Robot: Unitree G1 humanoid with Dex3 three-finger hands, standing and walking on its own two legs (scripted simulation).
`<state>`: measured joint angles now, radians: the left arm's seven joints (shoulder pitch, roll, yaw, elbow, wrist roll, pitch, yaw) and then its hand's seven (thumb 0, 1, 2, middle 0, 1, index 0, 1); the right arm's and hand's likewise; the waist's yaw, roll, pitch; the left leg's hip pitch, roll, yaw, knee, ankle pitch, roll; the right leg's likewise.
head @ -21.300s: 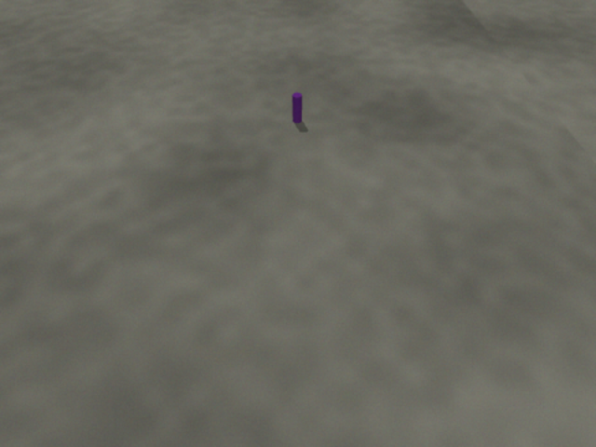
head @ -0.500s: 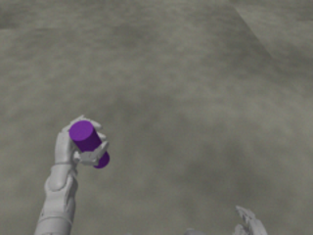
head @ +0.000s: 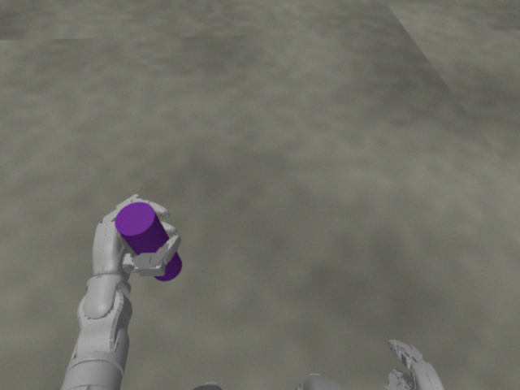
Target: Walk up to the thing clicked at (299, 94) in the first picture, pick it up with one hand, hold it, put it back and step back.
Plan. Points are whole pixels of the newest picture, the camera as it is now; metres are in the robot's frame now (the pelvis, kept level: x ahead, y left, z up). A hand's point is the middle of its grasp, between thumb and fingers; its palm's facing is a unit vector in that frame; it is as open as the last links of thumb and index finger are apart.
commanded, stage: crouch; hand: left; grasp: from the side
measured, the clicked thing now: (153, 245) +0.33 +0.18 +0.01
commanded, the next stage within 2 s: lower in 1.68 s
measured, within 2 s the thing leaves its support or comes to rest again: neither
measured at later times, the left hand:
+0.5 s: hand (176, 282) +0.36 +0.18 -0.20, palm faces +0.06 -1.00 +0.00, open 7.3 cm
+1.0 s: hand (186, 304) +0.37 +0.19 -0.40, palm faces +0.08 -1.00 -0.02, open 7.3 cm
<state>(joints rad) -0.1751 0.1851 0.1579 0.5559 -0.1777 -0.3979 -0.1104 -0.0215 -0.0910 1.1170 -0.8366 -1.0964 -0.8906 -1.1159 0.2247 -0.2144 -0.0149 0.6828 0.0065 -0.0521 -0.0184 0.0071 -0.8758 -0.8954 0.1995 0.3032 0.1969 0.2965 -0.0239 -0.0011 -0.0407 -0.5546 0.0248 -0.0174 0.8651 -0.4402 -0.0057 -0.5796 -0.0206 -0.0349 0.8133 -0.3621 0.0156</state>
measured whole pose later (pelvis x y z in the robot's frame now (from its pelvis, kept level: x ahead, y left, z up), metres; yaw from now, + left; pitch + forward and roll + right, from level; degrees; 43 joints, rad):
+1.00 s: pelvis -0.09 +0.00 -0.35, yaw -2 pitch +32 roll -4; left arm -0.72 0.41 0.42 1.17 -0.08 -0.79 -0.19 -0.02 -0.10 1.13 -0.85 -1.08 -0.90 -1.10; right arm 0.11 -0.27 0.05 0.73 -0.11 -0.04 0.10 0.00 -0.90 -0.90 0.20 0.30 0.20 0.30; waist -0.16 -0.02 -0.10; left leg -2.10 -0.02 -0.08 2.25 -0.70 -0.01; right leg -2.11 -0.06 -0.04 2.16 -0.59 0.01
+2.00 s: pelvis -0.10 +0.01 -0.42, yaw -8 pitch +24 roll -12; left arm -0.74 0.61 0.46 1.29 -0.06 -0.89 -0.11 -0.02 -0.10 1.13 -0.86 -1.08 -0.91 -1.09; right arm 0.00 -0.34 0.26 0.67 -0.22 0.02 0.15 0.00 -0.92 -0.90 0.20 0.30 0.20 0.30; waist -0.26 -0.10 0.13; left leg -2.25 -0.03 -0.20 2.53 -0.71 0.00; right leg -2.20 -0.04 -0.13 2.33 -0.56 0.05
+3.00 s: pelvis -0.11 +0.03 -0.44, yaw -12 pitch +17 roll -18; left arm -0.76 0.82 0.46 1.47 -0.02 -1.07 0.02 -0.02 -0.10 1.14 -0.86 -1.07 -0.92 -1.08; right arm -0.13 -0.37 0.48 0.58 -0.34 0.03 0.16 0.00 -0.91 -0.90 0.20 0.30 0.20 0.30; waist -0.31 -0.24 0.30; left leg -2.21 -0.03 -0.31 2.62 -0.73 0.01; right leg -2.11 0.00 -0.22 2.32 -0.53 0.07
